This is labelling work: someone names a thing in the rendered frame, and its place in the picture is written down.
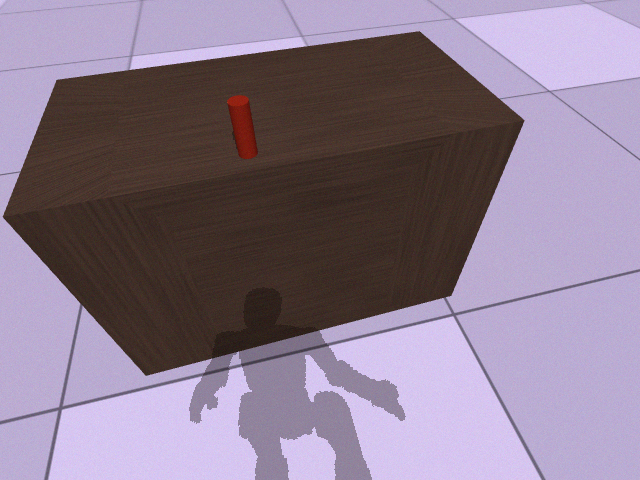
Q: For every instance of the can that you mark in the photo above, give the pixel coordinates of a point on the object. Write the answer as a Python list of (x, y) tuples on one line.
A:
[(241, 118)]

